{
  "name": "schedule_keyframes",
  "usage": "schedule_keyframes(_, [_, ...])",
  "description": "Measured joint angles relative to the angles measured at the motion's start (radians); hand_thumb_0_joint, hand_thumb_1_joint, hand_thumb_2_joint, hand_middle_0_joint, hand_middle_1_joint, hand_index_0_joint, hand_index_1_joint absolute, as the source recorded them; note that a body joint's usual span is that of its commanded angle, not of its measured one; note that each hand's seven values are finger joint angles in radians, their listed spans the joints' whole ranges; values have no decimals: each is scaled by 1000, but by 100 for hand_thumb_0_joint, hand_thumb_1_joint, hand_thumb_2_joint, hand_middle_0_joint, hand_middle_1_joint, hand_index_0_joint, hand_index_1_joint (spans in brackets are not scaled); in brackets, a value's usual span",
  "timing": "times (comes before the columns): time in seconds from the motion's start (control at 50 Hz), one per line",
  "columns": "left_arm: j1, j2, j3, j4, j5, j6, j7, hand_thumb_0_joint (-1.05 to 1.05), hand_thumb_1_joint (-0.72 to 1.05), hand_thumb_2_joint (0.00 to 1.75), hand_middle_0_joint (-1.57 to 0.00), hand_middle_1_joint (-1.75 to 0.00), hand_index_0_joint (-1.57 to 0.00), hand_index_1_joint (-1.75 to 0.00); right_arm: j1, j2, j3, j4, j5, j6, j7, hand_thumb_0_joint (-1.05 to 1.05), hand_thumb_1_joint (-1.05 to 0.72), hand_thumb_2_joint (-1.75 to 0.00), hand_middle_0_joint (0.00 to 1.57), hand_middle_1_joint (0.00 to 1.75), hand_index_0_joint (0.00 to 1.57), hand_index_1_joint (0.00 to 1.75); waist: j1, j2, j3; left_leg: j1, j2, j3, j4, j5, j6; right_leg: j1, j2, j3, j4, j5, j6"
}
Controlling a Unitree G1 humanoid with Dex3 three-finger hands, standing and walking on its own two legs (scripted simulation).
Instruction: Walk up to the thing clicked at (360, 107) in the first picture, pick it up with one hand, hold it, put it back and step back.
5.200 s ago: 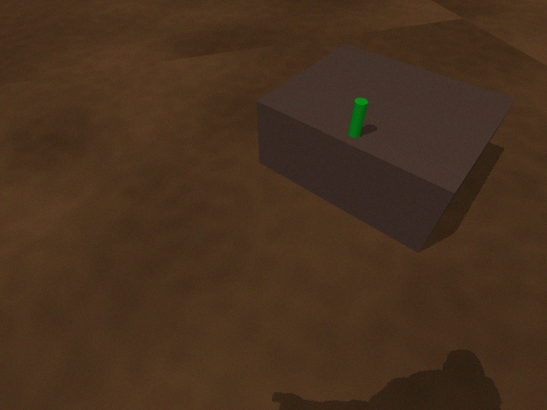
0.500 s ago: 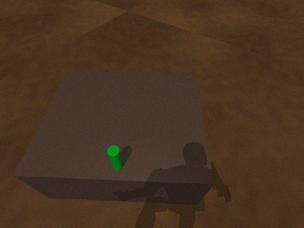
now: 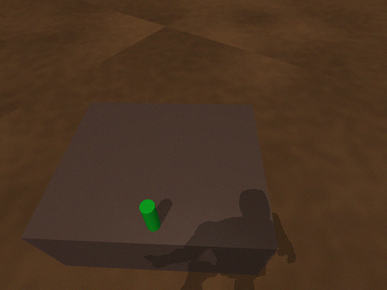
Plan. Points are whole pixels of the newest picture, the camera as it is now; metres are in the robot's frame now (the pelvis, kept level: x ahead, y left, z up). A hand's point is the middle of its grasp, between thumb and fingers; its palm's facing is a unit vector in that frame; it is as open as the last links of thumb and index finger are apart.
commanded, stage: stand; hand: left
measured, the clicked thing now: (150, 216) +0.41 +0.17 -0.31
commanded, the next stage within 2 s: go down in 1.84 s
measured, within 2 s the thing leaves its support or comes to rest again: neither
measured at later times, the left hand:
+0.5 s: hand out of the picture +0.10 +0.25 -0.15, palm faces -0.01 -0.94 -0.34, open 7.4 cm
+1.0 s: hand out of the picture +0.08 +0.25 -0.15, palm faces -0.01 -0.94 -0.35, open 7.4 cm
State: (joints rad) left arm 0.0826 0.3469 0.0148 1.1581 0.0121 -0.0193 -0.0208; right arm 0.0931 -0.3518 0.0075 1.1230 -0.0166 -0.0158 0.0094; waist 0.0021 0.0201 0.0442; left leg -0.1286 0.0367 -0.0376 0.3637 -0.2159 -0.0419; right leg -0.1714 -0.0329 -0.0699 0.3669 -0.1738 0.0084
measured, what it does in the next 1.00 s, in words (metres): stands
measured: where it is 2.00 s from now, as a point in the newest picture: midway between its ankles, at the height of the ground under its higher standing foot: outside the picture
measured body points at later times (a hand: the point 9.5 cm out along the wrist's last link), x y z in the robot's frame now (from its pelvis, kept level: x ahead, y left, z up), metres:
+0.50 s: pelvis +0.01 +0.00 +0.00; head +0.02 -0.01 +0.45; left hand +0.10 +0.30 -0.13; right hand +0.09 -0.31 -0.13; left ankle -0.01 +0.15 -0.75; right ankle +0.01 -0.12 -0.75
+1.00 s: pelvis +0.00 +0.00 +0.00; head +0.01 -0.01 +0.45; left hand +0.08 +0.30 -0.13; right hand +0.08 -0.30 -0.13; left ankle -0.01 +0.15 -0.75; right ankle +0.01 -0.12 -0.75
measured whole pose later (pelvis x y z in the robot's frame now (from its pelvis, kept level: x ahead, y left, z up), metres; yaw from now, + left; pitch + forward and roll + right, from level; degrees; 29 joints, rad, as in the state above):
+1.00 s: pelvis +0.00 +0.00 +0.00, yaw +0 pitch -2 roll +0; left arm 0.09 0.35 0.02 1.16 0.01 -0.01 -0.01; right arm 0.11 -0.36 0.01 1.13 -0.02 -0.01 0.00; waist 0.00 0.02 0.05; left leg -0.08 0.04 -0.03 0.32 -0.20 -0.05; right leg -0.13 -0.03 -0.07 0.34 -0.17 0.00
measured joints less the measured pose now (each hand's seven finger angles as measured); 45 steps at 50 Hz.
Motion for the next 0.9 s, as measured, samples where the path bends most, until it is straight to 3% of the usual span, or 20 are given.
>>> schedule_keyframes(0.9, [2, 0, 0, 2, 1, 8, 7, 0, 90, 90, -20, -30, -20, -30, 14, -6, 0, 6, 1, 7, -9, 0, -90, -90, 21, 30, 20, 30, -1, -2, 5, 48, 7, 3, -44, 10, -5, 41, 7, 1, -32, 4, -4])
